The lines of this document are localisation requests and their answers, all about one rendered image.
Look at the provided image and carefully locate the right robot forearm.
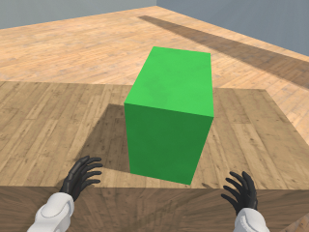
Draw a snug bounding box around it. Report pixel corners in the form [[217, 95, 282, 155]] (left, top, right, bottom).
[[233, 208, 270, 232]]

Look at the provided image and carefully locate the carton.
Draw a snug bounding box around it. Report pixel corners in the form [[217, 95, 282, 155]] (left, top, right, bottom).
[[124, 46, 214, 186]]

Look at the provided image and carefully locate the left robot forearm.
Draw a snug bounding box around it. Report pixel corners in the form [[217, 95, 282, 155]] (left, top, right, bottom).
[[27, 192, 74, 232]]

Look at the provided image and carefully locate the right robot hand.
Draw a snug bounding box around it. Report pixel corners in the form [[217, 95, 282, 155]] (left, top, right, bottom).
[[221, 171, 258, 216]]

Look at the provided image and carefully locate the pedestal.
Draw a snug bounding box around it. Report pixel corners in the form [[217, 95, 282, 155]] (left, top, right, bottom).
[[0, 80, 309, 232]]

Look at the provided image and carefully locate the left robot hand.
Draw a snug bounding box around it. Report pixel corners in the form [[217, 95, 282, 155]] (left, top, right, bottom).
[[59, 155, 103, 202]]

